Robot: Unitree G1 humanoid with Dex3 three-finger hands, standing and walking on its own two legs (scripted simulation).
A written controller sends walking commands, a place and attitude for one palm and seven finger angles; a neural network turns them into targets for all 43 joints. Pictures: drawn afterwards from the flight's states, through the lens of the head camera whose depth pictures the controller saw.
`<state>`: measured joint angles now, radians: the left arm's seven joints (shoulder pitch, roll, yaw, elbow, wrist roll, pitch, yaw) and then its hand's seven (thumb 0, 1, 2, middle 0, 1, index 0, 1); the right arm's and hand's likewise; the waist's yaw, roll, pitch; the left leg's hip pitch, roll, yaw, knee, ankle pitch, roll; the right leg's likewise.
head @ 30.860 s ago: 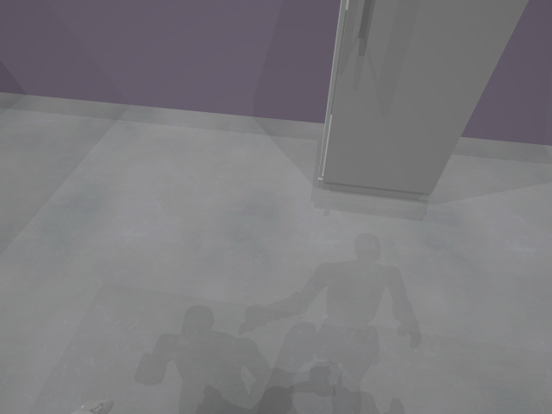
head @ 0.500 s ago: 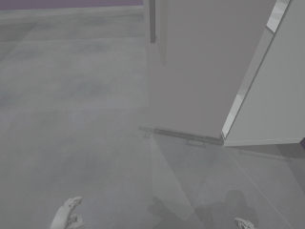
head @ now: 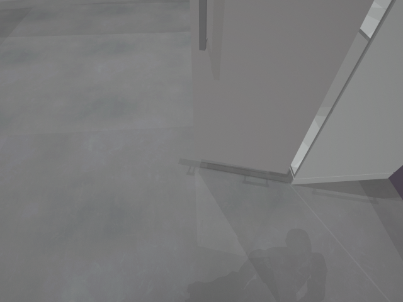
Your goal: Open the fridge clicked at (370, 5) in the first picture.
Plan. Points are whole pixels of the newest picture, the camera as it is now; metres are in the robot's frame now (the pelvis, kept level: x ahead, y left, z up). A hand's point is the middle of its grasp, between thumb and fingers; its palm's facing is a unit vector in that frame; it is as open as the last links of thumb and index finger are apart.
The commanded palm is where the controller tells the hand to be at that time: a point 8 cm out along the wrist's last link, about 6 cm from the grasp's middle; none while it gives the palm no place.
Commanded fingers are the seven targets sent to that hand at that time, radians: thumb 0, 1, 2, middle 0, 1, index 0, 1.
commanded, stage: let the arm hang, fingers relaxed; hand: left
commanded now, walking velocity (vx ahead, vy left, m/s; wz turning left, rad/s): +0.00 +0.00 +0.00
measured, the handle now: out of the picture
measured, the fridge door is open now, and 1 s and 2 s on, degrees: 74 74 74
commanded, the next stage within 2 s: look to check the result in 0.38 s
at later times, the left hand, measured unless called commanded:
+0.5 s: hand out of the picture +0.05 +0.20 -0.18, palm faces -0.05 -0.97 -0.22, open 7.4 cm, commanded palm none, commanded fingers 0.00 0.90 0.90 -0.20 -0.30 -0.20 -0.30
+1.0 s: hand out of the picture +0.08 +0.23 -0.16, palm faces -0.06 -0.95 -0.30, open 7.4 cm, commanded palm none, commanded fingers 0.00 0.90 0.90 -0.20 -0.30 -0.20 -0.30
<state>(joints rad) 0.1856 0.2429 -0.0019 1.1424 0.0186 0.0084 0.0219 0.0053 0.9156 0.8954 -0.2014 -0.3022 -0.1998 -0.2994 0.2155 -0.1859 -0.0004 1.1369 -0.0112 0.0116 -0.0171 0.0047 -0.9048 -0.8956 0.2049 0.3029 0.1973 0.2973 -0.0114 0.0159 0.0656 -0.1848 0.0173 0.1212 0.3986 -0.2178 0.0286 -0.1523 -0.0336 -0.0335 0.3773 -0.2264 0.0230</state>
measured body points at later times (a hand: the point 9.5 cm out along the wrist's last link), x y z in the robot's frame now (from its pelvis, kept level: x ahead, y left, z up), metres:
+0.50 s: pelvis +0.01 +0.01 +0.00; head +0.04 +0.01 +0.45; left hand +0.05 +0.25 -0.16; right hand +0.03 -0.23 -0.16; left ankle +0.00 +0.09 -0.74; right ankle -0.02 -0.13 -0.74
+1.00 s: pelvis +0.01 +0.00 +0.00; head +0.04 +0.00 +0.45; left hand +0.08 +0.28 -0.14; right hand +0.06 -0.28 -0.14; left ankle +0.00 +0.09 -0.74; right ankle -0.02 -0.13 -0.74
